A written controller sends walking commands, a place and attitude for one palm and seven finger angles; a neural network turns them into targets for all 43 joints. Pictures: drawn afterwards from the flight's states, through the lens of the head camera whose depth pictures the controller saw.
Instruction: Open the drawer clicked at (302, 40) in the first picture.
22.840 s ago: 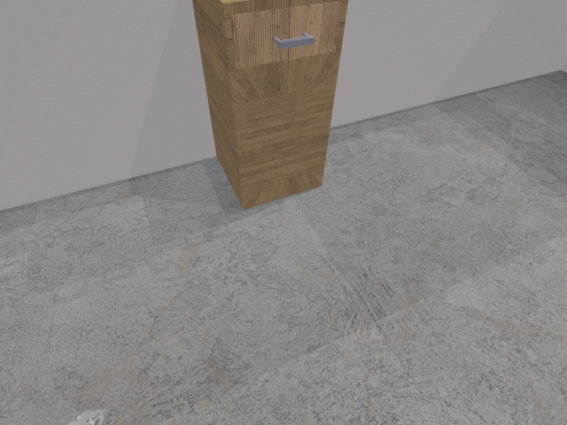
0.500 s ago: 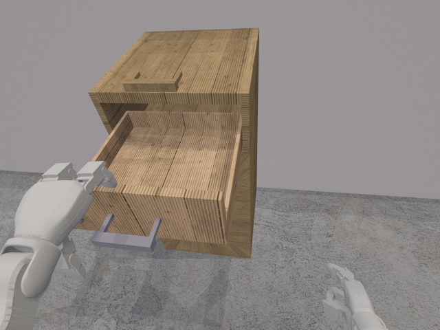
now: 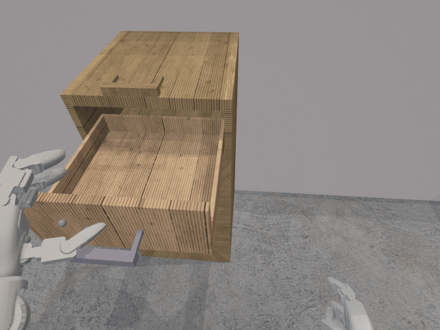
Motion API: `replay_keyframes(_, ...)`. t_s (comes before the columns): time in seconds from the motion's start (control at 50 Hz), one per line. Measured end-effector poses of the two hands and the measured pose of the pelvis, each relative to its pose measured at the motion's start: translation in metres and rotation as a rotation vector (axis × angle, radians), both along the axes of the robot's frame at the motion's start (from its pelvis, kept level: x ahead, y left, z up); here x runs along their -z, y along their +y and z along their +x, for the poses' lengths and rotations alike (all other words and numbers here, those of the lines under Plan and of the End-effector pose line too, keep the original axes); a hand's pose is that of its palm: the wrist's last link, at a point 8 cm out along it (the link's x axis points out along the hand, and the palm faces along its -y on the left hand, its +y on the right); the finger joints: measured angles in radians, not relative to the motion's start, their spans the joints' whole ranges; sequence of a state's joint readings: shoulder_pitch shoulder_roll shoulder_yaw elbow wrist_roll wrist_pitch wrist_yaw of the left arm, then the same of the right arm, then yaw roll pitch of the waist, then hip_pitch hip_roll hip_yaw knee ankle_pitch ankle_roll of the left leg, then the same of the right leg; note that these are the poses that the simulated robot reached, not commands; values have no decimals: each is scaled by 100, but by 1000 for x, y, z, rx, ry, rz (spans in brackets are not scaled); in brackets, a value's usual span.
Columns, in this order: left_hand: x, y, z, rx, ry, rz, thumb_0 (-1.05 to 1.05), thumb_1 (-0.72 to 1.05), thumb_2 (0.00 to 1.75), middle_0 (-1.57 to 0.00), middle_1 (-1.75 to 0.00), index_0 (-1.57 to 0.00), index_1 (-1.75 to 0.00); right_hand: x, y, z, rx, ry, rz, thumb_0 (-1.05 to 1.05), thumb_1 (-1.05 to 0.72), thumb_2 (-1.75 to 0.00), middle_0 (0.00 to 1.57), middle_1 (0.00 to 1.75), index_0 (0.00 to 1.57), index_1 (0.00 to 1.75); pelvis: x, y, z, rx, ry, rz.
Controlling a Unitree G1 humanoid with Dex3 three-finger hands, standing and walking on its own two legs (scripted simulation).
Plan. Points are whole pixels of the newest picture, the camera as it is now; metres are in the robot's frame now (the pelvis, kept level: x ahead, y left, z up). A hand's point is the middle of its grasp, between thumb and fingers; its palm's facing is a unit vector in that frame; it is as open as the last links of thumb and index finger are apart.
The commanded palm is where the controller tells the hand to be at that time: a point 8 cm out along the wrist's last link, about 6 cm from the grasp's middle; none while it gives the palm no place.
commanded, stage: draw the hand back to the body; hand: left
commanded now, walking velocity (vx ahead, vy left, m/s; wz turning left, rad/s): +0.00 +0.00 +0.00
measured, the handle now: (108, 245) +0.25 +0.25 +0.01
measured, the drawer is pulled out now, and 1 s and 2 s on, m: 0.30 0.30 0.30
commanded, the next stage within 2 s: step back with the hand held close in 0.50 s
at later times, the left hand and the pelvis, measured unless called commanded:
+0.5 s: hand (45, 240) +0.17 +0.24 +0.18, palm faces +0.44 -0.81 -0.38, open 7.6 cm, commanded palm +0.12 +0.28 +0.19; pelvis -0.01 +0.00 +0.00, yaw +1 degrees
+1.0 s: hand (27, 259) +0.15 +0.26 +0.17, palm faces +0.32 -0.79 -0.52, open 7.4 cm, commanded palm +0.08 +0.30 +0.19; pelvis -0.04 +0.02 -0.01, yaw +1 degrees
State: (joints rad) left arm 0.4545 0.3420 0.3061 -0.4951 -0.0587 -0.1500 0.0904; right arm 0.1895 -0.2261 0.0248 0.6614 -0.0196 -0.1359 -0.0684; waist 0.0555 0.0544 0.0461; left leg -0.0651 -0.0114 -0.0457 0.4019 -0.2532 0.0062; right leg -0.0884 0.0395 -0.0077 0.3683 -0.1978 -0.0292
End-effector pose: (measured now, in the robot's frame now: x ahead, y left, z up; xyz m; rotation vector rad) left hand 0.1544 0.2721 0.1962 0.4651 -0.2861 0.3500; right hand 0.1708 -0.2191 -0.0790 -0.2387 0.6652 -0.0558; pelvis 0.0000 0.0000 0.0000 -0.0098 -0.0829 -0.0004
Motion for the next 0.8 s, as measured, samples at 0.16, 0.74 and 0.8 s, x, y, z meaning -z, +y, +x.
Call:
replay_keyframes(0.16,1,5,-10,-34,23,5,0,35,67,-25,-65,-25,-65,-5,3,10,2,-32,13,1,-90,-90,20,30,20,30,0,0,-1,-1,0,0)
replay_keyframes(0.74,-2,11,-29,-44,19,55,2,88,90,-21,-30,-21,-31,-5,-1,-10,16,-3,6,1,-90,-90,20,30,20,30,0,0,-20,-18,61,-17)
replay_keyframes(0.8,3,12,-28,-19,46,63,2,89,90,-21,-30,-21,-31,-4,-7,-16,48,21,-17,1,-90,-90,20,30,20,30,1,6,-24,-17,89,-17)
